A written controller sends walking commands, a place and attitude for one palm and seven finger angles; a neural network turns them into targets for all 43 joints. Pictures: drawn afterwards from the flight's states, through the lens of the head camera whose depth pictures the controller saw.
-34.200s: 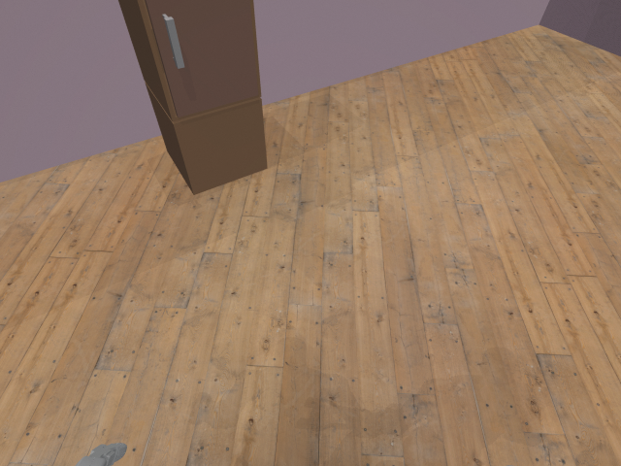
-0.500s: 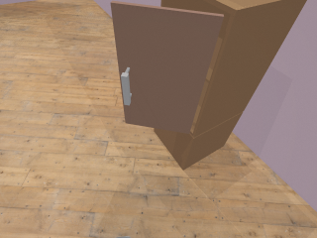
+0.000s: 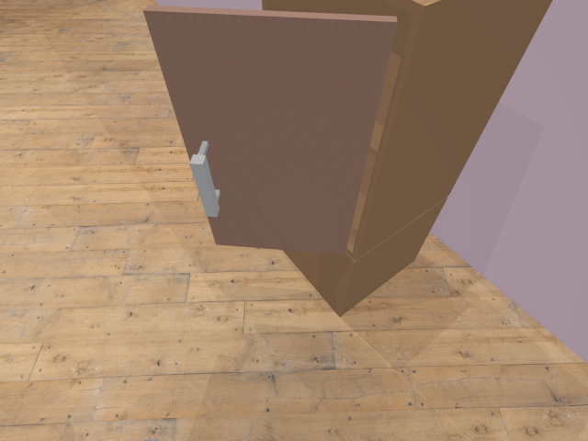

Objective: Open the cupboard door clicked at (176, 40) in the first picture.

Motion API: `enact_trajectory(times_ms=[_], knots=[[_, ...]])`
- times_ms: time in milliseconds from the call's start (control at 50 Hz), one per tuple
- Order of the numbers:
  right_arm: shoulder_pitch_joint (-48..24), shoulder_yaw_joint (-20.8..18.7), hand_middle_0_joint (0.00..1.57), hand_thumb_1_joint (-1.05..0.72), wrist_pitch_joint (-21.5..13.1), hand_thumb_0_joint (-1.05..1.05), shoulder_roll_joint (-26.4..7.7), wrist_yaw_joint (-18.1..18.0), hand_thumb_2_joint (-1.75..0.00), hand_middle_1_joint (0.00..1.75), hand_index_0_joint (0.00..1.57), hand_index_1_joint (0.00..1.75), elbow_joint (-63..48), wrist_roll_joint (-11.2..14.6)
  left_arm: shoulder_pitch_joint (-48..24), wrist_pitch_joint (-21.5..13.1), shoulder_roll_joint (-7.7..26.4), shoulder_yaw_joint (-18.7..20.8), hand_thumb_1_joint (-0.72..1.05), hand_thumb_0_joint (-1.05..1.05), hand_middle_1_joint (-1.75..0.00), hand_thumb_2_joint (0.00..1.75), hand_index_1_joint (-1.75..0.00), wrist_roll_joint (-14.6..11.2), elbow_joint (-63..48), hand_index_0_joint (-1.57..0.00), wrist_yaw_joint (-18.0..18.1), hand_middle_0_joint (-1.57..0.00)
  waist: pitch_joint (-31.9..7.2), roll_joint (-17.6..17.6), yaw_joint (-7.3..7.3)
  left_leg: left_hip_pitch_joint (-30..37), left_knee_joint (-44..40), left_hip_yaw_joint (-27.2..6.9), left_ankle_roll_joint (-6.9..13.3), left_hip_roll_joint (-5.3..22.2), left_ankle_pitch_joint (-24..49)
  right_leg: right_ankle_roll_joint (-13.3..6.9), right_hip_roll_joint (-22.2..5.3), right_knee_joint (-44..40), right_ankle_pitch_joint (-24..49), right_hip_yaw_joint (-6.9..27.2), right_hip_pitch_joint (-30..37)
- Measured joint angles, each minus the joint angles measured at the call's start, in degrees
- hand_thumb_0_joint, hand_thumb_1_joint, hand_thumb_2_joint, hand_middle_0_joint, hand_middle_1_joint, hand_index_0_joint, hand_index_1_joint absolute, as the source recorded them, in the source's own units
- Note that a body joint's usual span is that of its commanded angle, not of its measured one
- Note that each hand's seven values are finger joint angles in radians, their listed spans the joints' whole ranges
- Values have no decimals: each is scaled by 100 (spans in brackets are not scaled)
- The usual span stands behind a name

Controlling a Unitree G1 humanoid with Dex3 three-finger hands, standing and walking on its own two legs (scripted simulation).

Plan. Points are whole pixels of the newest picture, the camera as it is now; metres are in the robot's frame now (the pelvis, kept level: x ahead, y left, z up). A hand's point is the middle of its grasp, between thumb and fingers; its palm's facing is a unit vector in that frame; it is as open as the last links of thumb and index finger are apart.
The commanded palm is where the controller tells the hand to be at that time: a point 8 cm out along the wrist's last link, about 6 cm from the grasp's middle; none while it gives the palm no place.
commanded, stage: come to a stop and stand still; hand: left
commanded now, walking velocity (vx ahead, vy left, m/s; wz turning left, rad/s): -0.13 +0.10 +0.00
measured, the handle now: (208, 180) +0.58 +0.19 -0.05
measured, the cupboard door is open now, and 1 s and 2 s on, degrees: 48 48 48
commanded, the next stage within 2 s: look again from close up in 0.66 s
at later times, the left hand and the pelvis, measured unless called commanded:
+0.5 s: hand out of the picture +0.00 +0.25 -0.16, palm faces -0.01 -0.96 -0.28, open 7.4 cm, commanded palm none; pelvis -0.03 +0.05 +0.00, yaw -2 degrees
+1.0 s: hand out of the picture +0.00 +0.20 -0.16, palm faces -0.04 -0.97 -0.23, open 7.3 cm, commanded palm none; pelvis -0.02 +0.02 +0.01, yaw -2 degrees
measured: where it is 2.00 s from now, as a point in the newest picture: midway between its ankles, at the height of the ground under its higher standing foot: outside the picture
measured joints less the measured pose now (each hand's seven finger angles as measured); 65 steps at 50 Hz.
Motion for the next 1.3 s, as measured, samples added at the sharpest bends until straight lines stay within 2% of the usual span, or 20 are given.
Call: enact_trajectory(times_ms=[40,100,140,200,220,240,280,340,400,480,580,820,920,1040,1300], knots=[[-12,-31,20,-91,86,0,-54,0,-90,29,20,30,-12,15,-44,-23,-44,-11,91,1,-30,90,-30,-7,-8,-20,48,-20,41,17,1,-201,812,-224,-74,-105,-611,-33,-19,-70,42,-46,49],[-85,-42,20,-91,177,0,-99,9,-90,29,20,30,-1,38,-67,-44,-103,-15,91,1,-30,90,-30,-19,-26,-20,84,-20,94,-42,65,-304,1444,-379,-180,-208,-916,-21,-59,-281,172,-52,154],[-142,-36,20,-91,185,0,-101,30,-90,29,20,30,-22,44,-50,-46,-117,-14,91,1,-30,90,-30,-17,-24,-20,85,-20,105,-115,108,-201,1203,-378,-232,-212,-842,14,-94,-412,263,-36,201],[-195,-4,20,-91,108,0,-82,60,-90,29,20,30,-83,40,13,-41,-97,-14,91,1,-30,90,-30,-32,30,-20,68,-20,85,-228,146,202,16,-335,-258,-187,-132,99,-146,-394,296,-4,173],[-179,9,20,-91,56,0,-92,73,-90,29,20,30,-113,32,51,-31,-95,-17,91,1,-30,90,-30,-48,56,-20,57,-20,54,-210,146,387,-491,-352,-229,-137,327,137,-128,-297,255,-17,130],[-165,8,20,-91,19,0,-114,82,-90,29,20,30,-167,35,87,-35,-104,-51,91,1,-30,90,-30,-75,88,-21,103,-20,30,-166,128,452,-656,-342,-107,-102,400,178,-111,-174,198,-43,79],[-135,2,20,-91,-6,0,-105,85,-90,29,20,30,-338,-2,202,-17,-101,-101,91,1,-30,90,-30,-86,94,-21,173,-20,3,-193,158,416,-433,-237,139,-165,234,235,-177,16,123,50,35],[-15,53,20,-91,-57,0,-115,78,-90,29,20,30,-628,-41,424,50,-120,-170,91,1,-30,90,-30,-47,88,-21,154,-20,-140,-54,183,443,-265,-108,314,-212,83,165,-209,125,63,182,45],[51,143,20,-90,-102,0,-75,84,-90,29,20,30,-787,-44,555,92,-103,-204,91,1,-30,90,-30,-19,72,-21,104,-20,-204,100,210,501,-307,-24,391,-283,124,104,-231,139,90,325,54],[33,154,20,-93,-136,-1,-108,84,-90,29,20,30,-831,-37,706,40,-92,-235,91,1,-30,90,-30,-15,91,-20,44,-20,-233,265,249,569,-553,67,449,-363,299,240,-293,-46,281,433,70],[84,199,20,-94,-174,-1,-197,139,-90,29,20,30,-758,-61,863,14,-64,-247,91,1,-30,90,-30,-1,141,-20,20,-20,-243,280,252,593,-919,122,477,-448,551,249,-352,-251,451,497,10],[408,290,20,-91,-231,0,-208,127,-90,29,20,30,-151,-41,867,-88,-237,-337,91,1,-30,90,-30,-34,469,-20,-7,-20,-188,174,193,768,-1318,72,367,-421,735,369,-319,-508,566,453,127],[454,320,20,-91,-263,0,-127,111,-90,29,20,30,53,-27,730,-134,-319,-358,91,1,-30,90,-30,-43,546,-20,12,-20,-171,131,154,827,-1352,21,282,-349,726,315,-252,-535,535,395,191],[432,340,20,-90,-281,0,-17,97,-90,29,20,30,210,-24,621,-173,-264,-331,93,1,-30,90,-30,-61,605,-20,33,-20,-175,100,126,869,-1349,-41,172,-240,684,211,-149,-552,482,323,254],[294,332,20,-90,-317,0,59,73,-90,29,20,30,360,-22,558,-245,-237,-296,93,1,-30,90,-30,-78,655,-20,49,-20,-192,89,147,949,-1379,-175,-4,-77,624,50,4,-622,396,175,384]])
